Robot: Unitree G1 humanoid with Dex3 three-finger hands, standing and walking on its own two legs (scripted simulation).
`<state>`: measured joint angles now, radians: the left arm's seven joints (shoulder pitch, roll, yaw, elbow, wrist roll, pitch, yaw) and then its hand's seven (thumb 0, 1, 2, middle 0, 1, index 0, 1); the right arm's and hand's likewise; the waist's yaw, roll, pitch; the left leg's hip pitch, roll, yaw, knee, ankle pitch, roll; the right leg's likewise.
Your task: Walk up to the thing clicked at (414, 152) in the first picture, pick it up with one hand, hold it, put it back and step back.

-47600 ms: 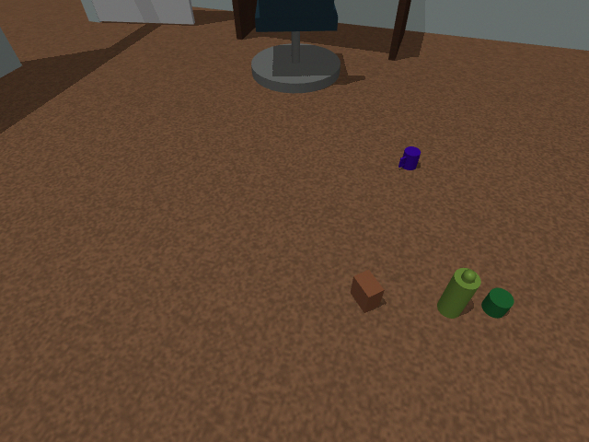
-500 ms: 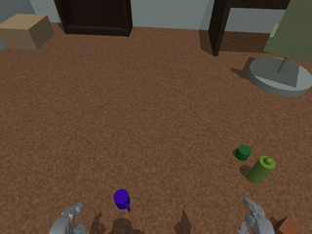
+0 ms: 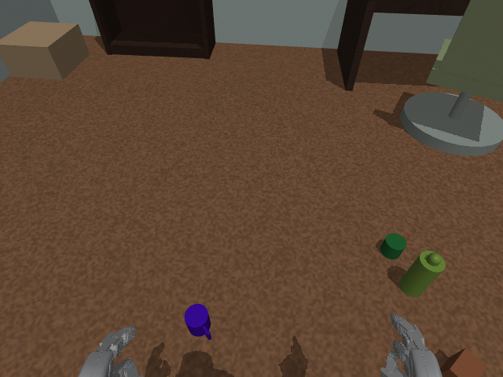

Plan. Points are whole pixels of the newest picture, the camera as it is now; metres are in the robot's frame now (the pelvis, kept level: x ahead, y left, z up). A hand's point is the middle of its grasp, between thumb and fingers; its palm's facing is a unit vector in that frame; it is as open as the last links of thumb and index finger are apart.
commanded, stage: home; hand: left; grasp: from above
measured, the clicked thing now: (200, 323) +0.46 +0.19 -0.67
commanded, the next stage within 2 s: stand in 0.66 s
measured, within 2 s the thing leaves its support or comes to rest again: neither
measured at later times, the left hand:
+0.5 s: hand out of the picture +0.16 +0.18 -0.05, palm faces +0.05 -0.98 -0.20, open 7.4 cm
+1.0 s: hand out of the picture +0.13 +0.23 -0.10, palm faces +0.03 -0.94 -0.33, open 7.4 cm
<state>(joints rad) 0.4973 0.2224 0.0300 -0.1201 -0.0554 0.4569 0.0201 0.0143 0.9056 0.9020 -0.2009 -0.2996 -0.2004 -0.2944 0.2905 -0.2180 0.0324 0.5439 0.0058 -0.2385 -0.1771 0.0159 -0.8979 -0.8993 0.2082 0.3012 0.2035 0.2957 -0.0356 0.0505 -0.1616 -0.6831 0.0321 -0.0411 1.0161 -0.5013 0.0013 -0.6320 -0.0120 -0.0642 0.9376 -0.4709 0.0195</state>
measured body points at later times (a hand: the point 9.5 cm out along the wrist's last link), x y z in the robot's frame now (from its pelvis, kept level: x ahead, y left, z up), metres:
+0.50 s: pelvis +0.00 +0.00 +0.00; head +0.02 +0.00 +0.45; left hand +0.16 +0.23 -0.03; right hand +0.16 -0.25 -0.06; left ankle +0.00 +0.11 -0.68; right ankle +0.00 -0.14 -0.68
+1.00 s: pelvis +0.00 +0.00 +0.03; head +0.03 +0.01 +0.48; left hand +0.13 +0.28 -0.08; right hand +0.13 -0.27 -0.09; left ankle +0.00 +0.11 -0.68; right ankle +0.00 -0.14 -0.68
